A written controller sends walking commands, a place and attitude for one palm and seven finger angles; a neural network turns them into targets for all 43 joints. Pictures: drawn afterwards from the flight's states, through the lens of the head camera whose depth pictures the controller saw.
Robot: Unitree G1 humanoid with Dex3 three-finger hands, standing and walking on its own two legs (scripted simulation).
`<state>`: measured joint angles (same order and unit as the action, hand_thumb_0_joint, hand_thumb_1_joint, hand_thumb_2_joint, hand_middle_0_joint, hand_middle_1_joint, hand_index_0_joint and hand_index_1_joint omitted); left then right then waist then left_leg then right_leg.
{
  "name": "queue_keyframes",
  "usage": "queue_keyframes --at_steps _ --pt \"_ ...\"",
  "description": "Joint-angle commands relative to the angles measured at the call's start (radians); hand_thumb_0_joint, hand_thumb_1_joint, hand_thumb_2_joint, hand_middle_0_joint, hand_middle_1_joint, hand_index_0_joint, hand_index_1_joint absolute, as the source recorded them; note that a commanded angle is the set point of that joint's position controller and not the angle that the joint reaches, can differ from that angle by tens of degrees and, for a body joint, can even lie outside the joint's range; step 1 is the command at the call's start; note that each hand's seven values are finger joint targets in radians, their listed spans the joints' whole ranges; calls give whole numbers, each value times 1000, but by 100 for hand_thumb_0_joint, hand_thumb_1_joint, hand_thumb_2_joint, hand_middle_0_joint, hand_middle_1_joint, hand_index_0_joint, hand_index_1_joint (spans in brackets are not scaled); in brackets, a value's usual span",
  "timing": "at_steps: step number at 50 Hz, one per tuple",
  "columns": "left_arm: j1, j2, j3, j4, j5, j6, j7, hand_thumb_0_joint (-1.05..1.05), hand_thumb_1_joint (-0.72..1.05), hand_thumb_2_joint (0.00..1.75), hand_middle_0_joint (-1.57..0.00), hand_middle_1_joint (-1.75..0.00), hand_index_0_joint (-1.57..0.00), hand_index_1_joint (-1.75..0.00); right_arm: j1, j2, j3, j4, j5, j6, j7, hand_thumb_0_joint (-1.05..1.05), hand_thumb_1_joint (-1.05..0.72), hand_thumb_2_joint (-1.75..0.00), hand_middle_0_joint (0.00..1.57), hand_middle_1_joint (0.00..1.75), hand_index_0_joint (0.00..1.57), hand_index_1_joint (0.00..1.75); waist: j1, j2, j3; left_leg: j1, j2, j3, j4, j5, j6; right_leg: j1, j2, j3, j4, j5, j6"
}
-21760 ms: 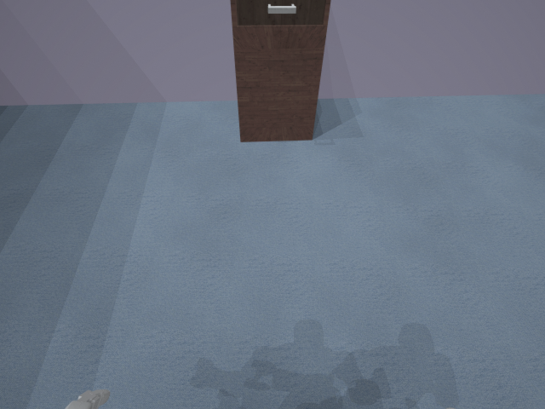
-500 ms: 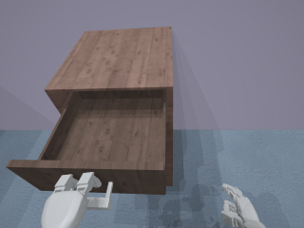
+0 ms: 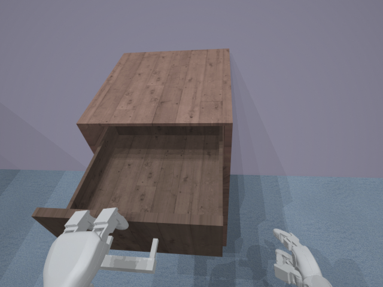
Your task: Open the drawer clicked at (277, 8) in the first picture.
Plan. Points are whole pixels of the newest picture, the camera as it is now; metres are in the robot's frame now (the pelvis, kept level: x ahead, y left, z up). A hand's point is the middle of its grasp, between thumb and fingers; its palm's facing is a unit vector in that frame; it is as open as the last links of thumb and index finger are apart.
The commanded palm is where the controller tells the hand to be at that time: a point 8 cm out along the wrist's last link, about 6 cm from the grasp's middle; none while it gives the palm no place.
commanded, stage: lift the hand off the handle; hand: left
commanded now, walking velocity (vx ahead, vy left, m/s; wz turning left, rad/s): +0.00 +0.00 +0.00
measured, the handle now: (129, 253) +0.19 +0.17 -0.01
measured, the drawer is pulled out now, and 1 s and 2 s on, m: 0.27 0.27 0.27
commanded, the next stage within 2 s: draw the hand back to the body in 0.46 s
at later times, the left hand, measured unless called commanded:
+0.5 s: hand (87, 247) +0.14 +0.18 +0.13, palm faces +0.15 -0.24 -0.96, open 13.9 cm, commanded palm +0.10 +0.17 +0.19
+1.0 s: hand (66, 247) +0.14 +0.21 +0.14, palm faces +0.09 -0.15 -0.98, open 13.9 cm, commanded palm +0.10 +0.21 +0.19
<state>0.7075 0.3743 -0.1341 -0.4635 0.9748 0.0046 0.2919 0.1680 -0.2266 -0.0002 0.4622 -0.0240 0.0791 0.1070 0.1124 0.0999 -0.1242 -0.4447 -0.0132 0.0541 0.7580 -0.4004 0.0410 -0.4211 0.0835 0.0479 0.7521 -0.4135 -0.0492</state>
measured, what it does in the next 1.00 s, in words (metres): stands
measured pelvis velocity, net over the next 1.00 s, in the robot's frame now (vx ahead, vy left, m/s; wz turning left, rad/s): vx -0.02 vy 0.00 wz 0.01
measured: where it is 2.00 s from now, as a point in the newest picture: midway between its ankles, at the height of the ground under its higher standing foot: outside the picture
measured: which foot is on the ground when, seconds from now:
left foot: down 0.00-1.00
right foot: down 0.00-1.00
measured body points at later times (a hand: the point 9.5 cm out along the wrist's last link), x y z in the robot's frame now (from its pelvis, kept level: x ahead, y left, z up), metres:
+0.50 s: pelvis -0.02 +0.01 +0.01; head -0.04 -0.04 +0.46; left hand +0.13 +0.19 +0.19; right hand +0.22 -0.16 -0.06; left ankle -0.01 +0.09 -0.71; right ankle -0.02 -0.09 -0.71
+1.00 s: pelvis -0.02 +0.00 +0.02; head -0.03 -0.04 +0.47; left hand +0.13 +0.22 +0.19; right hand +0.21 -0.19 -0.06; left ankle -0.01 +0.09 -0.71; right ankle -0.02 -0.09 -0.71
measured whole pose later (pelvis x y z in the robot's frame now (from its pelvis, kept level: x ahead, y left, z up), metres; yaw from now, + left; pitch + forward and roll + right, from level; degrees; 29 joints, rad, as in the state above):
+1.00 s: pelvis -0.02 +0.00 +0.02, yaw +0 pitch -1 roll -1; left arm 0.62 0.47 -0.02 -0.60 0.87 0.08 0.10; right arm 0.15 -0.27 0.02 0.49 0.02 0.12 0.06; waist 0.11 0.13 -0.05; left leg -0.26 -0.01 0.04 0.57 -0.29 0.04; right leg -0.23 0.08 0.05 0.54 -0.29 -0.04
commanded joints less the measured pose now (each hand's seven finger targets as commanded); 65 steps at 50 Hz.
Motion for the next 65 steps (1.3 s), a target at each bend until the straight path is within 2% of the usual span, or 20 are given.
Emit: queue_keyframes --at_steps 1,3,7,13,14,18,21,28,32,45,48,52,54,57,58,59,60,62,63,65 --pt "-22 96 89 -309 -7 -2 39 0 -50 30 -30 -120 -30 -120 -151 -83 -31 -190 16 -46 3 0 -90 -90 20 30 20 30 -6 -58 -71 217 42 -74 -69 352 2 -81 -56 80 -163 253 -26" --pt "4 102 87 -319 -6 16 20 0 -50 30 -30 -120 -30 -120 -142 -81 -24 -195 19 -48 13 0 -90 -90 20 30 20 30 0 -76 -97 224 45 -76 -73 378 2 -68 -53 68 -159 255 -21" --pt "18 107 89 -329 -23 45 -9 0 -50 30 -30 -120 -30 -120 -189 -79 -14 -200 45 -43 11 0 -90 -90 20 30 20 30 2 -98 -37 211 50 -87 -102 358 -1 -36 -54 78 -181 273 -18" --pt "-37 140 86 -418 -12 84 -56 0 -50 30 -30 -120 -30 -120 -171 -82 -4 -214 44 -31 9 0 -90 -90 20 30 20 30 17 -49 -74 243 65 -78 -139 352 0 -5 -55 47 -194 202 -11" --pt "-49 109 52 -423 -31 84 -63 0 -50 30 -30 -120 -30 -120 -189 -80 -4 -213 53 -25 7 0 -90 -90 20 30 20 30 4 -50 -19 237 68 -83 -151 338 -5 -15 -57 49 -206 191 -10" --pt "-127 126 50 -458 -20 109 -98 0 -50 30 -30 -120 -30 -120 -185 -79 3 -213 47 -16 8 0 -90 -90 20 30 20 30 11 -50 -31 244 73 -88 -178 293 -1 -2 -54 30 -211 135 -8" --pt "-92 112 53 -371 -50 108 -117 0 -50 30 -30 -120 -30 -120 -201 -77 6 -207 61 -5 5 0 -90 -90 20 30 20 30 3 -105 44 229 68 -80 -201 255 -5 7 -56 29 -244 118 2" --pt "-142 108 36 -415 -27 114 -128 0 -50 30 -30 -120 -30 -120 -204 -77 9 -212 53 0 6 0 -90 -90 20 30 20 30 15 -52 -14 234 66 -75 -216 245 0 52 -47 35 -236 112 -6" --pt "-165 169 120 -402 -34 103 -106 0 -50 30 -30 -120 -30 -120 -248 -87 12 -204 59 -2 -6 0 -90 -90 20 30 20 30 13 -65 14 234 60 -83 -217 224 -5 56 -47 80 -273 107 -11" --pt "-135 222 208 -323 -88 71 -150 0 -50 30 -30 -120 -30 -120 -222 -101 -5 -162 49 -11 -44 0 -90 -90 20 30 20 30 7 -86 57 271 32 -60 -243 249 2 88 -62 82 -366 136 0" --pt "-130 249 253 -343 -97 60 -146 0 -50 30 -30 -120 -30 -120 -211 -105 -4 -162 50 -20 -52 0 -90 -90 20 30 20 30 11 -65 11 290 32 -59 -243 269 5 114 -67 76 -364 170 2" --pt "-103 272 308 -339 -137 37 -141 0 -50 30 -30 -120 -30 -120 -236 -119 -10 -153 59 -26 -62 0 -90 -90 20 30 20 30 3 -52 32 296 29 -69 -245 288 -1 117 -69 98 -374 240 0" --pt "-100 278 314 -322 -135 31 -142 0 -50 30 -30 -120 -30 -120 -210 -117 -13 -144 51 -20 -67 0 -90 -90 20 30 20 30 1 -83 20 291 29 -61 -243 313 -3 119 -73 81 -364 263 6" --pt "-96 289 333 -362 -151 20 -139 0 -50 30 -30 -120 -30 -120 -226 -131 -16 -149 55 -29 -73 0 -90 -90 20 30 20 30 0 -33 -1 309 29 -68 -241 331 -2 128 -70 88 -361 314 3" --pt "-82 286 326 -357 -140 22 -143 0 -50 30 -30 -120 -30 -120 -193 -121 -13 -153 45 -26 -71 0 -90 -90 20 30 20 30 9 -59 -38 303 31 -60 -240 354 1 148 -76 51 -345 326 10" --pt "-86 -131 213 -342 -884 -53 -174 0 -47 32 -30 -118 -30 -118 -151 -35 -11 -176 64 -98 -100 0 -90 -90 20 30 20 30 -112 -177 70 400 57 -71 -258 298 33 166 -65 -43 -323 316 14" --pt "9 -13 289 -257 -909 -81 -169 0 -43 33 -29 -115 -29 -115 -121 -66 -23 -138 57 -140 -127 0 -90 -90 20 30 20 30 -86 -189 79 383 73 -82 -275 285 25 155 -65 -36 -328 256 17" --pt "-41 133 443 -368 -1000 -128 -149 0 -36 36 -29 -111 -29 -111 -142 -91 -10 -119 54 -170 -171 0 -90 -90 20 30 20 30 -54 -137 40 367 59 -75 -295 281 7 198 -80 -10 -361 272 23" --pt "-82 70 372 -448 -999 -160 -150 0 -32 37 -29 -109 -29 -109 -116 -68 3 -125 42 -197 -180 0 -90 -90 20 30 20 30 -60 -75 13 369 50 -69 -295 313 8 219 -93 -28 -357 297 21" --pt "-77 68 383 -387 -1006 -174 -149 0 -26 40 -28 -104 -28 -104 -102 -67 4 -87 37 -226 -189 0 -90 -90 20 30 20 30 -62 -77 60 362 50 -73 -302 330 2 197 -94 -40 -373 305 17"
